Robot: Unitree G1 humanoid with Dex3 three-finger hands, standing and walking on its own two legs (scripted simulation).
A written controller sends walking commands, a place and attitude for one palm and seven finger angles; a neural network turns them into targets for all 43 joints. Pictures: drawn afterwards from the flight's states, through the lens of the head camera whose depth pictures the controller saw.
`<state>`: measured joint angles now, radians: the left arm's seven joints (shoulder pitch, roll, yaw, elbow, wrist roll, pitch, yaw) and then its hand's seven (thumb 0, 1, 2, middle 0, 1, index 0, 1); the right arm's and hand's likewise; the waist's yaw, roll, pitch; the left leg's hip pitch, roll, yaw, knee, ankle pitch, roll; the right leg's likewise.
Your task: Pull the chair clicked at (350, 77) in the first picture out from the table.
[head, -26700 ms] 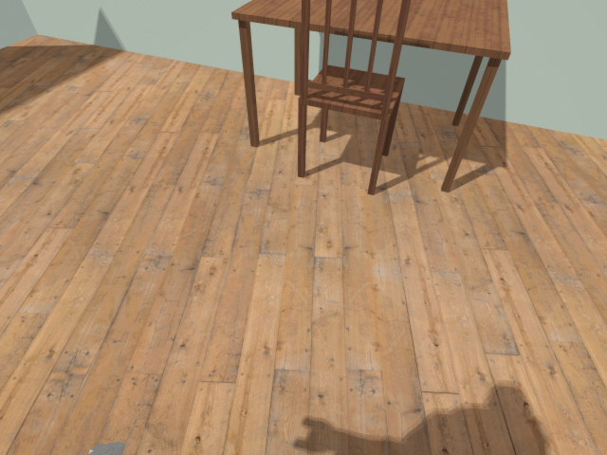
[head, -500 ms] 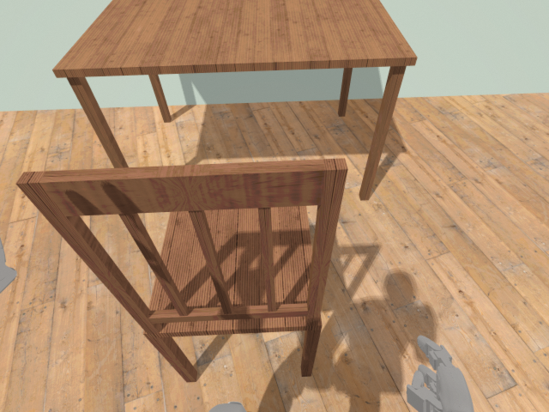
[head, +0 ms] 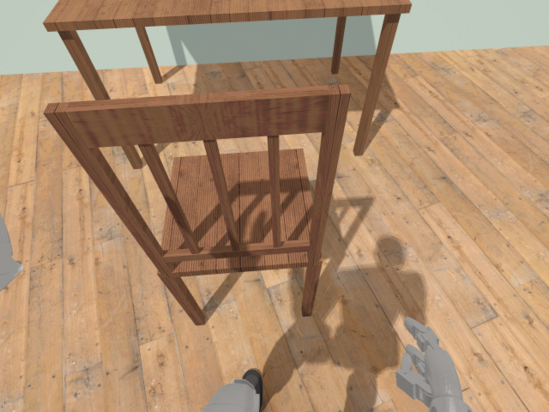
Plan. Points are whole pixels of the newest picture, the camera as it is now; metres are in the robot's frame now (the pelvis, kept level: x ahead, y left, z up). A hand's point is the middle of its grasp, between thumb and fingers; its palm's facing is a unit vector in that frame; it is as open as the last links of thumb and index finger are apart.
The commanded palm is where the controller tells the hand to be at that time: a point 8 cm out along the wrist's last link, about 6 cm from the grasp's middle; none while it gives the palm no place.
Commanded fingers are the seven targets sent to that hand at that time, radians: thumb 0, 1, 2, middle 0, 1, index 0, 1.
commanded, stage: stop stepping back and stand still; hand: left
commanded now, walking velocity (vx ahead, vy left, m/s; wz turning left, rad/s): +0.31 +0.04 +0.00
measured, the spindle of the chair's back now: (225, 204) +0.47 +0.14 -0.05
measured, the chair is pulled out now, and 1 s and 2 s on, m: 0.62 0.62 0.62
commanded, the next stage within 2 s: let the arm hang, fingers relaxed in 0.72 s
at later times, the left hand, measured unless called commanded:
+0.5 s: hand out of the picture +0.12 +0.28 +0.19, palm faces +0.46 -0.76 -0.45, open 7.5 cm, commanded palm +0.06 +0.32 +0.19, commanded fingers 0.00 0.90 0.90 -0.20 -0.30 -0.20 -0.30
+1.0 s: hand out of the picture +0.09 +0.25 -0.07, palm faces +0.13 -0.91 -0.38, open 7.4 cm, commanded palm none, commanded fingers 0.00 0.90 0.90 -0.20 -0.30 -0.20 -0.30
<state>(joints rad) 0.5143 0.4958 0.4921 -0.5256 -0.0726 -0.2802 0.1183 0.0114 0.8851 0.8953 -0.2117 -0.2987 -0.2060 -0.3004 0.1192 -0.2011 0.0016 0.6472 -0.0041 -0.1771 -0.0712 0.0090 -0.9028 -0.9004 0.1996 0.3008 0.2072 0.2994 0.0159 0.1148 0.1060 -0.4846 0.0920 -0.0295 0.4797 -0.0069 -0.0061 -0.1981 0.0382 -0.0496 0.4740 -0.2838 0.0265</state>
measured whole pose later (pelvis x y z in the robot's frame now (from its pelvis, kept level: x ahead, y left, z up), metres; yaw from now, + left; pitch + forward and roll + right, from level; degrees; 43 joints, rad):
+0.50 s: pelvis -0.07 +0.01 +0.01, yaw +2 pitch -3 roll -2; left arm 0.56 0.41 0.42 -0.47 -0.04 -0.23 0.15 0.01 0.89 0.90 -0.21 -0.30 -0.21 -0.30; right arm 0.26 -0.19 0.01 0.64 0.03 -0.18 -0.08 0.01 -0.90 -0.90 0.20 0.30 0.20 0.30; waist -0.02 0.02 -0.01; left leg -0.28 0.03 -0.03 0.52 -0.20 -0.01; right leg -0.21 -0.05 -0.04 0.44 -0.19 0.04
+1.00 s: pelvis -0.07 +0.01 -0.01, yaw +5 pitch -2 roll -1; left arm 0.27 0.28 0.09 0.43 0.03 0.05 0.01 0.01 0.90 0.90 -0.20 -0.30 -0.19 -0.30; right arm 0.19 -0.28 -0.02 0.81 -0.02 -0.03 0.00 0.01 -0.91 -0.90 0.20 0.30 0.20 0.30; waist -0.03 0.07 -0.01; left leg -0.37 -0.02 -0.06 0.62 -0.22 0.00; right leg -0.32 -0.07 -0.04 0.62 -0.26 0.04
